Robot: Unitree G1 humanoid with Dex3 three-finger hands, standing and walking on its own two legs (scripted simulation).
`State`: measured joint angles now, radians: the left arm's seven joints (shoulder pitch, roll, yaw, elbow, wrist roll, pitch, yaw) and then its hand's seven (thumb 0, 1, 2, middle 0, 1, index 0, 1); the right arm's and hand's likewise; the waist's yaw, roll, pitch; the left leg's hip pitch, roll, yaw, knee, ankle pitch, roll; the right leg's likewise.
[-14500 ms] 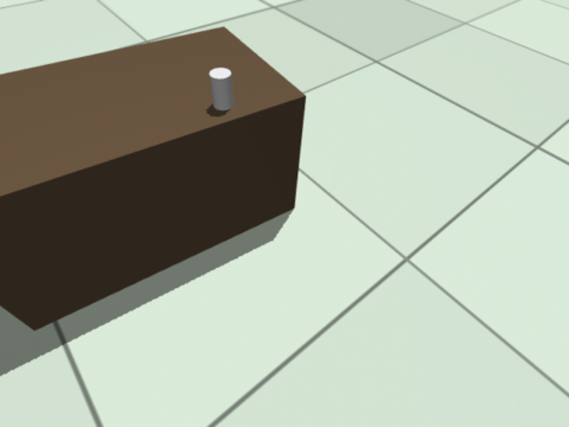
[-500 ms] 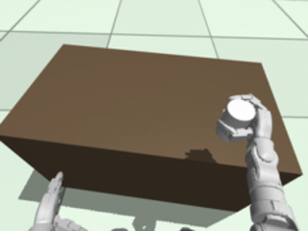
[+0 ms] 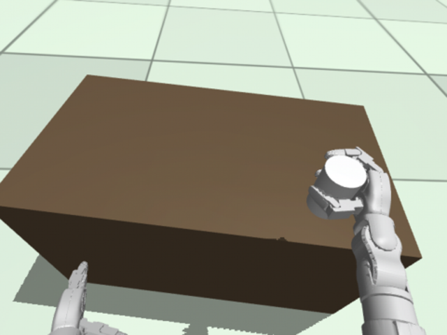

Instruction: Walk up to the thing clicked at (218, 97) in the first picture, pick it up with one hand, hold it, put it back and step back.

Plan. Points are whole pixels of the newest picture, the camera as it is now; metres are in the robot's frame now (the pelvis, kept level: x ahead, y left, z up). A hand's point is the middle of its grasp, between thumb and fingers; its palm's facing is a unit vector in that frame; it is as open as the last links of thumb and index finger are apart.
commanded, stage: lift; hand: right
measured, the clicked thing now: (333, 188) +0.35 -0.18 +0.09
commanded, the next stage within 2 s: hold in 0.16 s
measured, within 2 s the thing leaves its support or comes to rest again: neither
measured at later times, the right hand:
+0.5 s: hand (344, 181) +0.34 -0.18 +0.13, palm faces +0.15 +0.99 +0.00, open 9.3 cm
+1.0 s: hand (347, 184) +0.33 -0.18 +0.13, palm faces +0.15 +0.99 +0.00, open 9.3 cm
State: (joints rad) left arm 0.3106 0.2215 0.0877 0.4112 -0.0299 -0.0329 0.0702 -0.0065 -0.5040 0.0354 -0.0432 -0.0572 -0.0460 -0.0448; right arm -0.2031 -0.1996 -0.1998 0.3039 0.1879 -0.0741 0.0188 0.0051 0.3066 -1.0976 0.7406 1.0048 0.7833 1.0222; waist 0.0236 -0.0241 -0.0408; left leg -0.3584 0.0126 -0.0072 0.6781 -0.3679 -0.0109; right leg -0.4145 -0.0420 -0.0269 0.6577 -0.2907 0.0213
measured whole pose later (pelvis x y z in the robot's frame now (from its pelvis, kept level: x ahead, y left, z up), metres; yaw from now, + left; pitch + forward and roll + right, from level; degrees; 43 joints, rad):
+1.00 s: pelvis +0.00 -0.01 +0.02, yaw -1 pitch -1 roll +0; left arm 0.22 0.20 0.11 0.62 -0.03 -0.07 0.07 -0.01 -0.51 0.04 -0.05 -0.07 -0.06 -0.05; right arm -0.12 -0.18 -0.17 0.09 0.19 0.10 0.01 0.00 0.31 -1.10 0.74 1.00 0.78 1.02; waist 0.00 -0.04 -0.01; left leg -0.19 0.02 0.00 0.50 -0.29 -0.02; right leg -0.26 -0.03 -0.03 0.50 -0.22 0.01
